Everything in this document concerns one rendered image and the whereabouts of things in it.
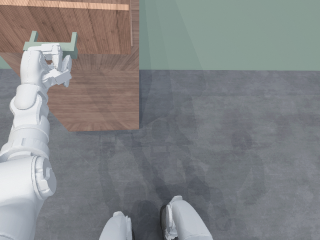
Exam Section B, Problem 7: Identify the handle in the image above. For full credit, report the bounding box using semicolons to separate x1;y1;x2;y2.
23;31;78;59

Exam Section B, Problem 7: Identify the robot right thigh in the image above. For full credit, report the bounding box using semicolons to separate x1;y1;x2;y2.
166;200;213;240

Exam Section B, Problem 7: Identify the right robot shin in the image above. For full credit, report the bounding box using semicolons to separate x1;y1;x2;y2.
165;195;183;240

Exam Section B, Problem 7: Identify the left robot forearm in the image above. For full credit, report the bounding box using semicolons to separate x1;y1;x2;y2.
0;84;50;163

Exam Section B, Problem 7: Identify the robot left upper arm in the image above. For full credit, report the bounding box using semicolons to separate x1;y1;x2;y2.
0;155;57;240

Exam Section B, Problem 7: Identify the cabinet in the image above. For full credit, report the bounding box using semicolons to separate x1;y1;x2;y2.
0;0;139;132

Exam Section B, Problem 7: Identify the drawer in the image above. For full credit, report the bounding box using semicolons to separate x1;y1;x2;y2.
0;0;131;55

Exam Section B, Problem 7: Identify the left robot hand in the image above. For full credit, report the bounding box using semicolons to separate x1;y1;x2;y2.
20;43;72;93

